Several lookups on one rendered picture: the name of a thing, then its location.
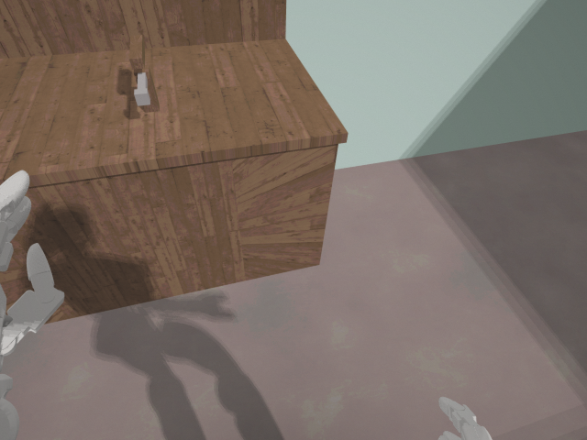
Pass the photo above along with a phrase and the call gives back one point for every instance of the tap lever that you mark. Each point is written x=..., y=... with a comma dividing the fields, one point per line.
x=141, y=94

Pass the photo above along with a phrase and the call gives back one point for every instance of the right robot hand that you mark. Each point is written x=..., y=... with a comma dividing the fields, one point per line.
x=464, y=421

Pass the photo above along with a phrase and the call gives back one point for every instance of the left robot hand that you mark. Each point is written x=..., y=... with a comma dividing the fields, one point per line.
x=33, y=309

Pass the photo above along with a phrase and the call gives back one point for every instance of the robot left forearm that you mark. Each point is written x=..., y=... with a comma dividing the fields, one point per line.
x=9, y=419

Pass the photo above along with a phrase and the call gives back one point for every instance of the counter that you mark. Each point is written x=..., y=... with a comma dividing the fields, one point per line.
x=224, y=177

